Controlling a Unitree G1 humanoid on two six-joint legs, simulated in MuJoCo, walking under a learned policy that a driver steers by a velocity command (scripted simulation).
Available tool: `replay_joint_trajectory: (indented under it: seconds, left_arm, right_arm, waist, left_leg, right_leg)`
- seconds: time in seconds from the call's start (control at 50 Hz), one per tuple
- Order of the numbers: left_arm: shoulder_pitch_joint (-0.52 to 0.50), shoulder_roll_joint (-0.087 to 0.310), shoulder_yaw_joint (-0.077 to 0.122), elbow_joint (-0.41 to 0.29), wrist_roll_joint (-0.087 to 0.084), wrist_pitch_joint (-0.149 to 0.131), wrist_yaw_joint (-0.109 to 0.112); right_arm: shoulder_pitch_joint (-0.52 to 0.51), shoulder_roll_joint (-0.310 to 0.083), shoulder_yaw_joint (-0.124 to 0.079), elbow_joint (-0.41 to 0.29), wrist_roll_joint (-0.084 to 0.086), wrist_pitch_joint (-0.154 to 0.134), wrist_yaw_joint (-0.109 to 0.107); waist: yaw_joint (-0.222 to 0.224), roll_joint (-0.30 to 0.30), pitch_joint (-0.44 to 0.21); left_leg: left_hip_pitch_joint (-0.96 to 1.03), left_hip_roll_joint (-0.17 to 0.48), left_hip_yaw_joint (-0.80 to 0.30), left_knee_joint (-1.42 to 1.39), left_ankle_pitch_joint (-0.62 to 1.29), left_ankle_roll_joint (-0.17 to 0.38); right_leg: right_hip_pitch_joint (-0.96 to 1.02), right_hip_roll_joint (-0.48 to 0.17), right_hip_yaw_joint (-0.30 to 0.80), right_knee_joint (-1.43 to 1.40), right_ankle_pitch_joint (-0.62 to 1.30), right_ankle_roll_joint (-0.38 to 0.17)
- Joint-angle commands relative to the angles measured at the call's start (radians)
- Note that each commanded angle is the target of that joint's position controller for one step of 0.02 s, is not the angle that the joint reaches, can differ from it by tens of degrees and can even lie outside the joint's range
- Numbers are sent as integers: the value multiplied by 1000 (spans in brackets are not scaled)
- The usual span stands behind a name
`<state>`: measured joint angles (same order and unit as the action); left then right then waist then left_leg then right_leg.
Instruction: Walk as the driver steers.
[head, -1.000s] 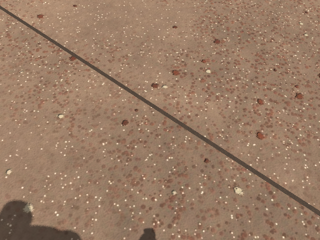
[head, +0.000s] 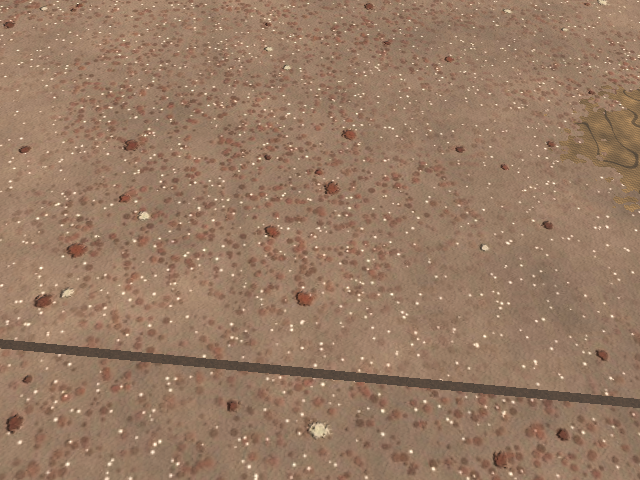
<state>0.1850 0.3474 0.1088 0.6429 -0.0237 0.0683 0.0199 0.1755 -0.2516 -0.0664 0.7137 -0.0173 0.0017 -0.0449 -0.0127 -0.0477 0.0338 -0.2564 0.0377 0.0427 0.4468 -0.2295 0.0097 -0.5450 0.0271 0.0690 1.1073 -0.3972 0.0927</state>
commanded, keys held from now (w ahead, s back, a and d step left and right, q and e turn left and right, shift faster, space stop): e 0.40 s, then no key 0.06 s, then w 0.54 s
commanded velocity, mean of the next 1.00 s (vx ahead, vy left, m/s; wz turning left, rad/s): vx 0.16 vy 0.00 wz -0.37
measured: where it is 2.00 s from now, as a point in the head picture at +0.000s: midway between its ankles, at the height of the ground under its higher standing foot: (447, 377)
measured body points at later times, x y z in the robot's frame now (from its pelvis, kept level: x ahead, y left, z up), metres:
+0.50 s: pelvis +0.00 -0.05 +0.00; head +0.03 -0.08 +0.45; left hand +0.23 +0.18 -0.07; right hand +0.07 -0.36 -0.11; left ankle +0.05 +0.10 -0.69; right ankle -0.02 -0.14 -0.74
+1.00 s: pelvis +0.13 -0.08 +0.00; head +0.16 -0.08 +0.45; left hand +0.41 +0.07 -0.09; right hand +0.01 -0.34 -0.12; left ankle +0.05 +0.08 -0.74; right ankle +0.22 -0.27 -0.71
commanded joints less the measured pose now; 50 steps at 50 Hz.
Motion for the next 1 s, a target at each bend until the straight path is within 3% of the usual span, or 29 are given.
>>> replay_joint_trajectory:
  seconds: [0.02,0.06,0.12,0.16,0.18,0.2,0.22,0.24,0.26,0.28,0.3,0.32,0.38,0.46,0.52,0.56,0.62,0.64,0.66,0.68,0.7,0.72,0.74,0.8,0.9,0.96,1.0]
  left_arm:
    - [-84,30,-3,-117,2,-16,-10]
    - [-83,25,-8,-125,4,-15,-20]
    - [-62,45,1,-128,2,-6,-31]
    - [-20,43,7,-119,0,-2,-40]
    - [23,44,14,-103,2,-2,-40]
    - [64,80,28,-92,4,-4,-30]
    - [101,205,57,-110,8,-11,-13]
    - [85,229,50,-130,44,-35,-21]
    - [83,183,38,-123,50,-56,-28]
    - [41,156,27,-110,40,-67,-24]
    - [-1,132,21,-111,23,-67,-16]
    - [-36,117,13,-114,9,-62,-9]
    - [-39,116,7,-115,19,-54,5]
    - [-33,117,6,-106,20,-48,13]
    - [1,116,1,-88,18,-48,4]
    - [17,116,-6,-73,20,-53,-5]
    - [6,103,-19,-59,13,-60,-11]
    - [0,79,-28,-59,16,-64,-11]
    - [-25,27,-45,-70,20,-72,-11]
    - [-18,-32,-59,-98,20,-87,-12]
    - [-89,52,-37,-134,0,-104,-4]
    - [-81,100,-18,-121,-12,-115,-5]
    - [-50,91,-17,-97,-6,-120,-12]
    - [-76,39,-25,-85,13,-136,-28]
    - [-172,-40,-55,-98,11,-149,-46]
    - [-225,-32,-55,-106,2,-155,-63]
    - [-235,-14,-51,-114,-5,-158,-72]
  right_arm:
    - [6,-192,-52,-58,2,0,-10]
    - [-12,-218,-62,-62,8,3,-2]
    - [-22,-232,-68,-60,23,2,13]
    - [-40,-235,-70,-56,41,0,18]
    - [-40,-220,-67,-49,51,-1,19]
    - [19,-181,-58,-25,43,-5,25]
    - [19,-113,-34,-57,-12,-7,31]
    - [-75,-126,-34,-105,-15,-9,21]
    - [-115,-173,-47,-105,6,-7,15]
    - [-112,-179,-51,-99,17,-5,12]
    - [-94,-178,-54,-80,11,-2,5]
    - [-83,-186,-58,-77,4,1,0]
    - [-52,-155,-50,-66,11,-2,9]
    - [-74,-126,-33,-65,15,-2,16]
    - [-89,-130,-28,-74,27,-10,34]
    - [-94,-140,-28,-84,34,-26,48]
    - [-22,-118,-24,-58,39,-63,63]
    - [22,-114,-25,-41,33,-73,62]
    - [106,-143,-30,-24,22,-81,56]
    - [182,-237,-47,-4,7,-85,52]
    - [223,-271,-63,10,-3,-90,61]
    - [187,-218,-47,3,9,-96,56]
    - [159,-183,-34,-3,20,-97,49]
    - [159,-159,-20,-2,20,-94,38]
    - [205,-174,-19,22,28,-82,34]
    - [249,-207,-24,43,37,-74,38]
    - [260,-219,-27,55,46,-69,40]
  waist:
    - [-34,227,-104]
    - [-34,238,-113]
    - [-27,251,-110]
    - [5,240,-109]
    - [29,220,-116]
    - [33,125,-131]
    - [15,-187,-147]
    - [57,-250,-168]
    - [83,-140,-171]
    - [50,-114,-130]
    - [29,-68,-117]
    - [12,-79,-108]
    - [-2,-83,-144]
    - [22,-94,-148]
    - [56,-126,-119]
    - [61,-141,-72]
    - [9,-94,-38]
    - [-15,-72,-41]
    - [-46,-4,-58]
    - [-31,204,-68]
    - [-69,279,20]
    - [-51,211,80]
    - [-29,204,87]
    - [-36,176,63]
    - [-77,168,43]
    - [-97,172,55]
    - [-85,180,66]
  left_leg:
    - [228,244,-155,-108,378,208]
    - [190,258,-119,-107,394,209]
    - [166,276,-91,-86,394,198]
    - [149,276,-64,-29,376,163]
    - [113,256,-30,31,330,123]
    - [13,212,36,148,211,50]
    - [-276,92,126,465,-251,-54]
    - [-432,-22,-10,677,-476,-91]
    - [-436,-3,-87,772,-434,-85]
    - [-440,10,-104,773,-346,-73]
    - [-439,19,-112,738,-272,-73]
    - [-418,16,-113,714,-219,-80]
    - [-346,-21,-101,659,-138,-97]
    - [-278,-25,-102,451,-114,-103]
    - [-200,-30,-73,330,-125,-79]
    - [-163,-37,-58,261,-171,-52]
    - [12,-50,-25,43,-65,3]
    - [100,-41,-40,-16,-42,22]
    - [218,64,-159,-58,-90,58]
    - [309,230,-448,-161,-295,157]
    - [258,371,-723,-274,-458,283]
    - [239,359,-696,-279,-519,285]
    - [253,305,-608,-277,-481,247]
    - [257,213,-398,-302,-203,190]
    - [197,147,-191,-309,98,175]
    - [179,168,-168,-300,140,174]
    - [208,204,-183,-285,171,168]
  right_leg:
    - [-74,-46,-36,-127,-9,16]
    - [21,-56,-73,-226,-19,2]
    - [117,-45,-119,-361,4,-29]
    - [204,-32,-144,-522,96,-71]
    - [293,-9,-157,-640,187,-102]
    - [437,-24,-90,-723,337,-139]
    - [630,-284,263,-723,748,-240]
    - [556,-436,463,-732,836,-449]
    - [531,-391,397,-752,756,-454]
    - [497,-329,313,-748,688,-395]
    - [480,-277,267,-744,622,-344]
    - [451,-253,245,-745,626,-324]
    - [427,-218,226,-744,639,-325]
    - [426,-212,245,-732,525,-319]
    - [343,-198,305,-801,19,-326]
    - [303,-206,358,-824,-138,-327]
    - [222,-176,372,-794,-220,-297]
    - [180,-142,358,-756,-215,-268]
    - [84,-89,294,-611,-194,-217]
    - [-94,54,71,-340,-149,-142]
    - [-263,43,40,-166,-229,-118]
    - [-318,-13,83,-67,-149,-118]
    - [-336,-34,65,-39,-71,-115]
    - [-310,-83,5,-78,136,-94]
    - [-148,-74,-80,-356,309,-58]
    - [-49,-51,-105,-489,343,-64]
    - [-21,-50,-94,-540,332,-91]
